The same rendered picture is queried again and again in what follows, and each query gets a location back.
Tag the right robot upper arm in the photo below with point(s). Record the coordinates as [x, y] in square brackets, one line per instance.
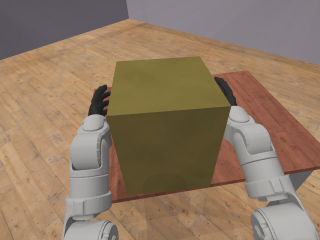
[282, 222]

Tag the table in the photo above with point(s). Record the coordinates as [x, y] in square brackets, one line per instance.
[297, 149]

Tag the left robot upper arm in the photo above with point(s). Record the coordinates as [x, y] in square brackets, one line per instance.
[92, 230]

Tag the robot left hand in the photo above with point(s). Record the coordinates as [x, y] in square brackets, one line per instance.
[97, 103]

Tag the carton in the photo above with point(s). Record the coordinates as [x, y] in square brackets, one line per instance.
[167, 119]

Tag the robot right hand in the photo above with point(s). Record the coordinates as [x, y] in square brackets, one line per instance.
[226, 90]

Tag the left robot forearm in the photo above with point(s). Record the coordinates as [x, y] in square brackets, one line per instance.
[89, 193]

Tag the right robot forearm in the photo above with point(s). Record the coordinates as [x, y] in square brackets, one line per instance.
[265, 178]

